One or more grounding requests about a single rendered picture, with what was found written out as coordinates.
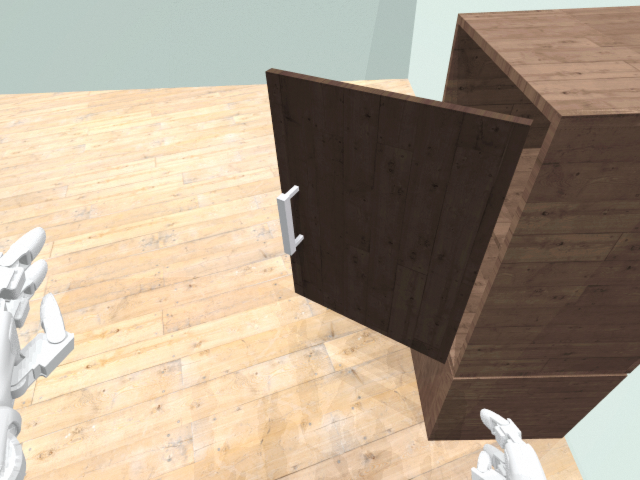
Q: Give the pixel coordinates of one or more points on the robot left hand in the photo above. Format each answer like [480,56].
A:
[18,282]

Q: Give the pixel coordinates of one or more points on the robot right hand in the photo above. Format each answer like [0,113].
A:
[519,460]

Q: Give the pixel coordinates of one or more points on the handle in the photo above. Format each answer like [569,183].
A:
[286,221]

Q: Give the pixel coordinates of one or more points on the left robot forearm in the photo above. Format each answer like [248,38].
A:
[12,459]

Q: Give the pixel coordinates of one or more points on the cupboard door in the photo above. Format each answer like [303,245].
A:
[398,199]

